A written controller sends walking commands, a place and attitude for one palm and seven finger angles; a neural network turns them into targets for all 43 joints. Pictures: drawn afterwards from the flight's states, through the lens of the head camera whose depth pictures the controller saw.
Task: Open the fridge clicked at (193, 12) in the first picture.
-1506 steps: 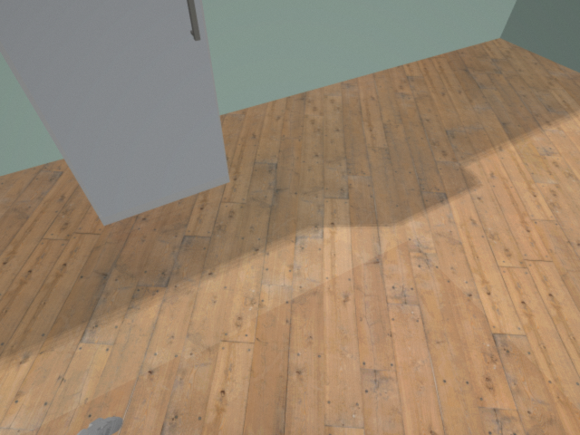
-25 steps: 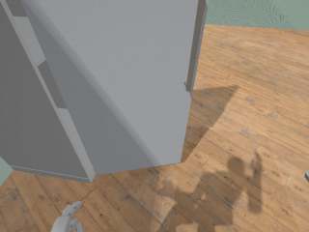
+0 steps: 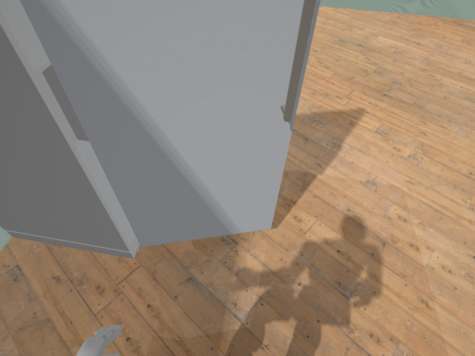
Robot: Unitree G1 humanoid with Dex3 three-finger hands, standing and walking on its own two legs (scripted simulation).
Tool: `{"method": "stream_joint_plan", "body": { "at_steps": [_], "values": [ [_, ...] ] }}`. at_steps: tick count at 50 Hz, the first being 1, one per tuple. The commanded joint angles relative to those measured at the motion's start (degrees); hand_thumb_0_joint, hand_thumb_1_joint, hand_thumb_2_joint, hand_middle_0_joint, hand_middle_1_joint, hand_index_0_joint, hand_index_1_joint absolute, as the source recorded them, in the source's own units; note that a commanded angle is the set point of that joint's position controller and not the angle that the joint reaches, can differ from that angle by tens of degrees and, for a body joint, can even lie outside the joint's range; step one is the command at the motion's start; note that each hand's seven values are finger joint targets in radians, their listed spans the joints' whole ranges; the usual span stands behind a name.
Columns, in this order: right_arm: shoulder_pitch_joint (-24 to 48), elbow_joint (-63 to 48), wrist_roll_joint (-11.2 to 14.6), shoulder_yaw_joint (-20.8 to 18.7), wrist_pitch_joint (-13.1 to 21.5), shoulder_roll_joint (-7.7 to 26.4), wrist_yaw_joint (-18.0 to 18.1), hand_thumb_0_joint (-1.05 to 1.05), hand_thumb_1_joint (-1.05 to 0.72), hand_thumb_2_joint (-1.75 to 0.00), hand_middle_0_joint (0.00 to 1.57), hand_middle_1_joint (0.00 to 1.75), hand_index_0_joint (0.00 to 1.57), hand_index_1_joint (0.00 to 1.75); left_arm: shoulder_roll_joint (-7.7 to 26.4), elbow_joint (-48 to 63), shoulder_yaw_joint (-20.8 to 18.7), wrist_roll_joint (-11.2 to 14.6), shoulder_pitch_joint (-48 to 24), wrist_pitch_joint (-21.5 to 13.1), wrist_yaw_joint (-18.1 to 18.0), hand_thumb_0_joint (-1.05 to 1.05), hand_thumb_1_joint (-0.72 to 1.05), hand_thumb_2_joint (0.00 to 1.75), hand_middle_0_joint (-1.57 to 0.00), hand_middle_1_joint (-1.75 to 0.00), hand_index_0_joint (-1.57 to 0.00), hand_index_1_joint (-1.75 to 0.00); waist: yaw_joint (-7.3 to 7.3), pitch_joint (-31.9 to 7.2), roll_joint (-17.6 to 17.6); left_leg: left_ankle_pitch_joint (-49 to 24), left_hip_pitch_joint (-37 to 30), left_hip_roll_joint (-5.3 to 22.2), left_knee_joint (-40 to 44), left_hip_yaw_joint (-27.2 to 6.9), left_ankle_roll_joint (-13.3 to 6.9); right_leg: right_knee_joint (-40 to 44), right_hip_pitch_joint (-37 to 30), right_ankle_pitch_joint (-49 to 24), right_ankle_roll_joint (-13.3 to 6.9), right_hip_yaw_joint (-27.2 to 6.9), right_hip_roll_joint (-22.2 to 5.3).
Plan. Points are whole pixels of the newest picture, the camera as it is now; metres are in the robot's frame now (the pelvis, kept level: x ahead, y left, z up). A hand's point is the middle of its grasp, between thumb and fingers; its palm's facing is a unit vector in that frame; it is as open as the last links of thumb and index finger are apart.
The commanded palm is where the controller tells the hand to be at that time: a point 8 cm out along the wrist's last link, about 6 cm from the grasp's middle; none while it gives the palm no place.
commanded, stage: let the arm hang, fingers relaxed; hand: right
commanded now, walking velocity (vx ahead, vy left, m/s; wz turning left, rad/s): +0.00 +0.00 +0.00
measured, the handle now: (297, 46) +0.71 -0.06 +0.19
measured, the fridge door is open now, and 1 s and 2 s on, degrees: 71 71 71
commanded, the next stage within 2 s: look to check the result in 0.84 s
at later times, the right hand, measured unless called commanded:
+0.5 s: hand out of the picture +0.03 -0.24 -0.15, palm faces -0.02 +0.96 -0.29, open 7.3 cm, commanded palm none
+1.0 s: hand out of the picture +0.11 -0.24 -0.14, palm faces -0.05 +0.95 -0.30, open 7.4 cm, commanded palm none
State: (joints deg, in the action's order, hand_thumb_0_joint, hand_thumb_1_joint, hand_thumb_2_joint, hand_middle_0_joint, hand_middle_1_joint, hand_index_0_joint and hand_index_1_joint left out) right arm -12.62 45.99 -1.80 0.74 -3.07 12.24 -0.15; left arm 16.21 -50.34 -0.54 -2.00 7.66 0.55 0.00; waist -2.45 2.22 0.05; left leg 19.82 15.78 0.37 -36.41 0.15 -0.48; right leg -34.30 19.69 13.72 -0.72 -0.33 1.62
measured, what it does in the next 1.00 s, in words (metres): stands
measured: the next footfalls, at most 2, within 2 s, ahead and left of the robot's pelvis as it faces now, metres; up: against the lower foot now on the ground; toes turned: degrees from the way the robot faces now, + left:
none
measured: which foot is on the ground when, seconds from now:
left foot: down 0.00-1.00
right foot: down 0.00-1.00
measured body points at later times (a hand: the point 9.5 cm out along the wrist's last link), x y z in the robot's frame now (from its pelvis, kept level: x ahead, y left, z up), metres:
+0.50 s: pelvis +0.00 -0.02 +0.02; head +0.03 -0.01 +0.46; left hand +0.04 +0.23 -0.14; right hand +0.03 -0.29 -0.13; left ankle +0.00 +0.12 -0.73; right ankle +0.05 -0.11 -0.73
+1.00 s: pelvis +0.02 -0.01 +0.02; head +0.05 -0.01 +0.47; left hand +0.09 +0.28 -0.12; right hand +0.11 -0.29 -0.12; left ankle +0.00 +0.12 -0.73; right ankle +0.05 -0.11 -0.73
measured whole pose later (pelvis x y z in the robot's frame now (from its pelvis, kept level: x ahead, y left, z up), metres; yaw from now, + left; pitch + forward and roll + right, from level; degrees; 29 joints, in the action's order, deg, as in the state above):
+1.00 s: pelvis +0.02 -0.01 +0.02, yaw +1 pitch -1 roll +0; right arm -5.7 64.4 -1.1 -0.6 0.6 17.2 0.0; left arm 17.9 -64.3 -0.5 -1.4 5.3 0.0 -0.6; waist -0.9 3.1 0.1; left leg 12.9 6.3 0.4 -19.9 -0.7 0.5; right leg -20.3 10.9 8.7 -1.6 0.3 1.6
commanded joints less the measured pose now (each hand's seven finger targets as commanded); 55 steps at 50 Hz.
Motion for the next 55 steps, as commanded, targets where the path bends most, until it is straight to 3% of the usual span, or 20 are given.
{"method": "stream_joint_plan", "body": {
  "at_steps": [1, 3, 4, 10, 15, 18, 31, 43, 55],
  "values": [
    [4.38, 1.48, 0.67, -3.0, 3.53, 10.82, 1.0, 0.0, -0.9, -0.9, 0.2, 0.3, 0.2, 0.3, 4.11, -0.99, -1.22, 0.22, 1.56, -0.14, -1.03, 0.0, 0.9, 0.9, -0.2, -0.3, -0.2, -0.3, 0.04, -3.23, -2.32, -5.1, 3.77, 6.99, 16.25, -8.96, -4.17, 5.74, -9.38, -5.22, -0.63, -3.72, -4.13],
    [1.69, 5.56, 0.74, -3.7, 3.36, 8.95, 1.01, 0.0, -0.9, -0.9, 0.2, 0.3, 0.2, 0.3, 4.69, -2.83, -1.36, -0.08, 1.29, -0.46, -1.53, 0.0, 0.9, 0.9, -0.2, -0.3, -0.2, -0.3, 1.63, -3.35, -9.42, -3.59, -1.09, 4.08, 15.19, -6.22, -2.88, 10.31, -5.96, -3.64, -1.56, -6.64, -6.54],
    [0.36, 7.35, 0.76, -3.53, 3.33, 9.38, 1.02, 0.0, -0.9, -0.9, 0.2, 0.3, 0.2, 0.3, 5.09, -3.37, -1.41, 0.18, 0.77, -0.41, -1.6, 0.0, 0.9, 0.9, -0.2, -0.3, -0.2, -0.3, 2.39, -3.26, -8.77, -4.3, -2.95, 3.8, 15.77, -5.74, -2.73, 10.76, -4.85, -3.1, -1.73, -7.09, -6.74],
    [-0.34, 13.66, 0.96, -3.23, 3.5, 9.04, 0.8, 0.0, -0.9, -0.9, 0.2, 0.3, 0.2, 0.3, 5.5, -7.79, -1.9, 0.58, 3.91, -0.59, -2.04, 0.0, 0.9, 0.9, -0.2, -0.3, -0.2, -0.3, 2.09, -3.1, -3.09, -3.71, -4.2, 4.1, 17.81, -4.87, -2.98, 12.9, -5.51, -0.83, -1.86, -7.47, -7.12],
    [-0.39, 16.01, 0.94, -3.14, 3.47, 9.57, 0.85, 0.0, -0.9, -0.9, 0.2, 0.3, 0.2, 0.3, 6.05, -9.68, -2.15, 0.66, 4.47, -0.52, -2.0, 0.0, 0.9, 0.9, -0.2, -0.3, -0.2, -0.3, 2.17, -1.32, -1.07, -1.89, -3.65, 3.95, 17.94, -4.12, -2.83, 14.64, -5.05, 1.51, -2.04, -7.91, -7.28],
    [-0.13, 16.41, 0.88, -3.27, 3.68, 10.01, 0.96, 0.0, -0.9, -0.9, 0.2, 0.3, 0.2, 0.3, 6.56, -10.2, -2.4, 0.63, 4.35, -0.72, -1.95, 0.0, 0.9, 0.9, -0.2, -0.3, -0.2, -0.3, 2.24, -2.31, 0.62, -3.84, -4.03, 4.09, 17.46, -3.97, -2.74, 14.72, -6.33, -0.54, -2.3, -7.86, -7.48],
    [4.39, 15.78, 0.77, -3.34, 4.31, 12.27, 0.9, 0.0, -0.9, -0.9, 0.2, 0.3, 0.2, 0.3, 7.9, -10.78, -2.09, 0.63, -0.51, -1.38, -1.37, 0.0, 0.9, 0.9, -0.2, -0.3, -0.2, -0.3, 2.21, -1.76, 0.0, -7.63, -4.48, 4.82, 17.93, -4.36, -1.79, 16.56, -8.45, -5.84, -1.79, -7.29, -7.63],
    [7.31, 15.06, 0.92, -3.57, 4.98, 14.89, 0.7, 0.0, -0.9, -0.9, 0.2, 0.3, 0.2, 0.3, 11.02, -10.69, -1.99, 0.75, -3.82, -1.92, -1.27, 0.0, 0.9, 0.9, -0.2, -0.3, -0.2, -0.3, 2.02, -4.97, -0.44, -12.73, -7.17, 5.75, 19.58, -5.05, -1.67, 16.38, -12.8, -12.6, -1.39, -6.34, -7.84],
    [7.51, 15.44, 1.11, -3.29, 5.13, 16.32, 0.82, 0.0, -0.9, -0.9, 0.2, 0.3, 0.2, 0.3, 12.33, -10.96, -1.74, 0.99, -4.02, -1.74, -1.34, 0.0, 0.9, 0.9, -0.2, -0.3, -0.2, -0.3, 1.78, -5.58, 0.57, -16.97, -8.86, 6.38, 20.84, -5.23, -1.69, 16.1, -15.25, -15.82, -1.14, -5.74, -8.08]
  ]
}}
